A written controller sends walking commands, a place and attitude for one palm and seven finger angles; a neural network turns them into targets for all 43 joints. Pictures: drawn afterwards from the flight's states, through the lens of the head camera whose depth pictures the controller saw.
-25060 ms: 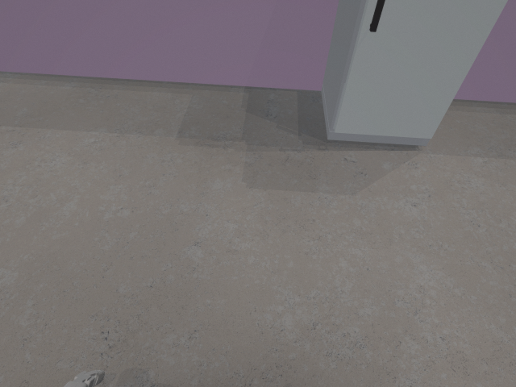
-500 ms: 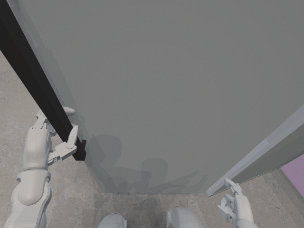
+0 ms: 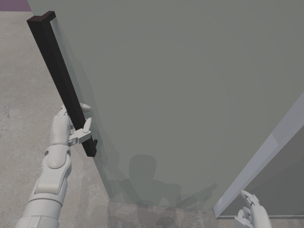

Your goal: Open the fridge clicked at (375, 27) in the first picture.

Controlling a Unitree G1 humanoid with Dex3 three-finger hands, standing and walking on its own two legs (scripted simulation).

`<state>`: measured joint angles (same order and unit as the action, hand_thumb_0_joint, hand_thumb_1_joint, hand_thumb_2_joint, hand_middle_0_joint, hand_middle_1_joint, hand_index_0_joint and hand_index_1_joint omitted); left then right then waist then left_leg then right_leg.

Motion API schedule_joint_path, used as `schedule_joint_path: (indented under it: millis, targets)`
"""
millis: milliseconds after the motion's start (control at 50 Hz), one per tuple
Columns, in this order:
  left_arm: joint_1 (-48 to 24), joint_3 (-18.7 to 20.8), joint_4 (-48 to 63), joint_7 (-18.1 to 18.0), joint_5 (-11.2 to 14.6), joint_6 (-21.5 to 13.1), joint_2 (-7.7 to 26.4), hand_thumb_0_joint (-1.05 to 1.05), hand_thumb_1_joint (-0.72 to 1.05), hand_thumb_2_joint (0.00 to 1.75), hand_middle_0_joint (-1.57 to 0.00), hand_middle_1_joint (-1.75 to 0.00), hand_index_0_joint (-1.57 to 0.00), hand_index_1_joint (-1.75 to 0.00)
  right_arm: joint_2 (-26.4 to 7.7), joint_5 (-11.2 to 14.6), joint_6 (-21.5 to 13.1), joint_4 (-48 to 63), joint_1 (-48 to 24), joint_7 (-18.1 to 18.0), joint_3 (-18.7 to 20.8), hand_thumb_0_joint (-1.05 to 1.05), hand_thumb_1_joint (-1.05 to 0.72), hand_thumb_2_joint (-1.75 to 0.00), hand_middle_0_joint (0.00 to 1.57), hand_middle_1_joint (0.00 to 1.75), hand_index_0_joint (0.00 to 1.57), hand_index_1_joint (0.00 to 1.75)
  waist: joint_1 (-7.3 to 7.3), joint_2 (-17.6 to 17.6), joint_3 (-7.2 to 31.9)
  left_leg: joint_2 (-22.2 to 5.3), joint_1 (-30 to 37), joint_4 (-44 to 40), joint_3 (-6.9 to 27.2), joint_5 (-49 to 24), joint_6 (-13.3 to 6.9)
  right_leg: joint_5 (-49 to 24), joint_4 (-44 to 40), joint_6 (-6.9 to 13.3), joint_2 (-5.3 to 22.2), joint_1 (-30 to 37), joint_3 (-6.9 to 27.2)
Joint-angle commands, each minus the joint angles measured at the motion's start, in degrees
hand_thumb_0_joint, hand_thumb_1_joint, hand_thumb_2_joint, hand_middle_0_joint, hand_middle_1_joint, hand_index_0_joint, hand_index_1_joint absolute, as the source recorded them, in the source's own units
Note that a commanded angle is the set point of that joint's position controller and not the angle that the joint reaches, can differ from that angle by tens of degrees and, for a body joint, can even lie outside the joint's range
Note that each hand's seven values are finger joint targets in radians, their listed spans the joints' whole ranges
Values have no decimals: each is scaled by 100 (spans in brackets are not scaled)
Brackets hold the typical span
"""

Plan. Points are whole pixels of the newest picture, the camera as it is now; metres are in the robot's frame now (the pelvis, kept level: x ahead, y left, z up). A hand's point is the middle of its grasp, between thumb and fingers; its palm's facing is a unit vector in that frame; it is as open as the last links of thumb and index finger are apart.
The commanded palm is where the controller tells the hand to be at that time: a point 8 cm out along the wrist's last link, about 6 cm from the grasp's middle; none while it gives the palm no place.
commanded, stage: stop walking and hold the door back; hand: left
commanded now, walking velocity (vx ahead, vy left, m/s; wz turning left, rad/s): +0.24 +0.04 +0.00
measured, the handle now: (76, 102) +0.37 +0.24 +0.15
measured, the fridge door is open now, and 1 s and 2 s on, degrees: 85 78 76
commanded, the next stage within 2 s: loosen the grip on the handle in 0.84 s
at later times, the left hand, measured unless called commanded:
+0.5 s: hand (87, 123) +0.34 +0.22 +0.10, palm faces +0.29 -0.92 -0.24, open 5.6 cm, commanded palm +0.35 +0.28 +0.08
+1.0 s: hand (90, 111) +0.39 +0.22 +0.10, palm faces +0.23 -0.95 -0.20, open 6.0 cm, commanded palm +0.34 +0.27 +0.09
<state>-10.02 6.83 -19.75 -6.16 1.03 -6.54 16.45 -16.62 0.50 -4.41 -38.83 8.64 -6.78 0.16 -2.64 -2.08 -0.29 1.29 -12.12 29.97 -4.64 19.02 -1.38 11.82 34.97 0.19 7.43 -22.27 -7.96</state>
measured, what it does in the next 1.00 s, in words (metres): steps on the spot: left foot, then right foot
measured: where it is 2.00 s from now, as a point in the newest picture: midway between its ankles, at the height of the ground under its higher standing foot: outside the picture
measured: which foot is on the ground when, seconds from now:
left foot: down 0.00-0.20, up 0.22-0.56, down 0.58-1.00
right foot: down 0.00-0.58, up 0.60-0.78, down 0.80-1.00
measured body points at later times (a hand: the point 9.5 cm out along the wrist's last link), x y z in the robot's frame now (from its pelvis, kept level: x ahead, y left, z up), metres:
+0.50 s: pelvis -0.08 -0.02 +0.01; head -0.06 -0.04 +0.46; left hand +0.32 +0.26 +0.12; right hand -0.04 -0.31 -0.12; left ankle -0.03 +0.14 -0.69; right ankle +0.02 -0.11 -0.73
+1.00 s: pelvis -0.08 -0.01 -0.01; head -0.04 -0.01 +0.44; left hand +0.37 +0.27 +0.12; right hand -0.02 -0.29 -0.12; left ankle -0.04 +0.12 -0.73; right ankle -0.03 -0.12 -0.73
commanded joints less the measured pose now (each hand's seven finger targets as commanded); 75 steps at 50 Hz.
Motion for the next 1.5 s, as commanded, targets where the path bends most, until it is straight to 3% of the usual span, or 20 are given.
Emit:
schedule_joint_path:
  millis: [0,140,200,300,500,560,600,720,820,900,920,960,980,1020,1060,1160,1300,1320,1440,1480]
  targets:
    - [-3787,264,738,-263,-117,-567,1239,0,90,90,-45,-140,-45,-140,-339,99,-157,699,-101,8,31,0,-90,-90,20,30,20,30,331,2401,640,-2145,506,-1868,2555,352,-1227,1723,2420,-213,-456,-1218,303]
    - [-4935,461,-1752,-48,-40,-341,1675,0,90,90,-45,-140,-45,-140,-639,235,-122,502,180,-102,93,0,-90,-90,20,30,20,30,38,921,928,-962,-1342,-224,658,2214,-440,1344,-160,-91,-716,1784,206]
    - [-5245,1115,-1844,-38,-33,-293,2731,0,90,90,-45,-140,-45,-140,-710,159,-181,485,94,-121,284,0,-90,-90,20,30,20,30,-73,-1037,516,-27,-2708,3612,654,1458,143,3366,-2818,1087,1848,1293,5116]
    - [-5588,1292,-2778,95,-68,-534,2848,0,90,90,-45,-140,-45,-140,-630,108,-364,-109,598,13,138,0,-90,-90,20,30,20,30,334,-833,996,-243,-2337,3748,548,259,232,3519,-2145,584,977,1015,2711]
    - [-5690,1379,-3436,194,-185,-951,3038,0,90,90,-45,-140,-45,-140,-815,95,-656,-310,1151,-60,185,0,-90,-90,20,30,20,30,382,-769,1276,24,579,-7,-684,580,51,3097,-1775,350,232,48,1663]
    - [-6493,1056,-2953,268,-87,-1205,2625,0,90,90,-45,-140,-45,-140,-1200,72,-650,-226,1115,-58,205,0,-90,-90,20,30,20,30,489,2261,811,-2157,1334,-1980,2433,1172,-789,1648,1397,-149,-837,-1587,442]
    - [-6733,1139,-2704,245,-186,-1125,2860,0,90,90,-45,-140,-45,-140,-906,71,-589,-166,913,-9,113,0,-90,-90,20,30,20,30,393,1616,1090,-2335,1430,-1703,2514,-974,-945,1189,2579,-113,-462,-1746,919]
    - [-6394,1042,-3492,349,-202,-700,2822,0,90,90,-45,-140,-45,-140,-1112,182,-328,-96,1098,-57,121,0,-90,-90,20,30,20,30,376,1356,1002,-1447,-655,-555,481,20,-366,631,-229,-158,-746,1174,180]
    - [-5759,1472,-3823,221,-325,-347,3484,0,90,90,-45,-140,-45,-140,-990,264,-350,-62,1017,-5,294,0,-90,-90,20,30,20,30,306,-756,1196,-408,-1978,2529,422,1181,201,62,-1882,1061,1303,1854,3089]
    - [-5989,1594,-3695,242,-199,-322,3365,0,90,90,-45,-140,-45,-140,-834,184,-407,-223,987,-11,37,0,-90,-90,20,30,20,30,344,-862,1498,-538,-1077,1516,292,478,174,-850,-1209,802,765,1531,1649]
    - [-8043,2620,-2424,66,-714,-668,5622,0,90,90,-45,-140,-45,-140,-805,70,-483,257,1330,81,127,0,-90,-90,20,30,20,30,526,377,1429,-235,-815,-143,536,472,256,630,-264,-29,6,1647,911]
    - [-7076,1813,-3615,578,-856,-192,3303,0,66,78,-45,-140,-45,-140,-979,-271,-896,-54,2066,509,509,0,-90,-90,20,30,20,30,1192,-461,2632,-210,-505,-79,670,-2585,15,-1276,-251,52,-848,159,370]
    - [-6562,2269,-3711,636,-880,-200,3515,0,54,73,-45,-140,-45,-140,-1013,-321,-809,-27,2016,494,510,0,-90,-90,20,30,20,30,934,-739,2834,-261,-338,82,509,-2954,-98,-1714,-291,27,-802,469,611]
    - [-5639,1881,-4195,659,-740,-366,2857,0,30,61,-45,-140,-45,-140,-789,-313,-702,279,1487,648,475,0,-90,-90,20,30,20,30,695,-448,1456,-194,-1010,-148,373,-178,-64,122,-904,24,-618,321,1008]
    - [-6096,1659,-3256,557,-925,-394,3111,0,5,49,-45,-140,-45,-140,-774,-194,-681,421,1335,709,403,0,-90,-90,20,30,20,30,519,1811,1460,-64,-922,-288,355,337,17,441,-695,263,-592,242,953]
    - [-5064,1704,-2863,413,-668,43,2812,0,-55,20,-42,-137,-42,-137,-875,-74,-486,757,1480,740,514,0,-90,-90,20,30,20,30,585,216,1783,-113,-907,-284,370,-427,-106,-30,-744,173,-750,694,671]
    - [-5299,1402,-1098,125,-362,-48,2337,0,-55,20,-33,-125,-33,-125,-883,-106,-437,567,1515,721,549,0,-90,-90,20,30,20,30,728,921,2161,-207,-47,-154,560,-1217,-12,-351,-606,141,-958,321,538]
    - [-5217,2224,-2654,42,-500,-66,3299,0,-55,20,-32,-123,-32,-123,-1020,-190,-354,202,1748,609,525,0,-90,-90,20,30,20,30,926,144,1282,-180,-860,-22,587,-766,-67,-135,-564,102,-952,-76,511]
    - [-5890,1575,-952,177,-690,-738,2969,0,-55,20,-25,-115,-25,-115,-864,-286,-283,282,1890,717,542,0,-90,-90,20,30,20,30,752,2234,3334,-199,610,289,627,-2315,82,-633,-237,154,-952,-92,586]
    - [-5123,1384,-1361,285,-443,-679,2420,0,-55,20,-25,-115,-25,-115,-872,-247,-248,143,1943,752,555,0,-90,-90,20,30,20,30,777,1732,3005,-337,737,492,757,-3293,162,-860,-209,125,-1006,-313,490]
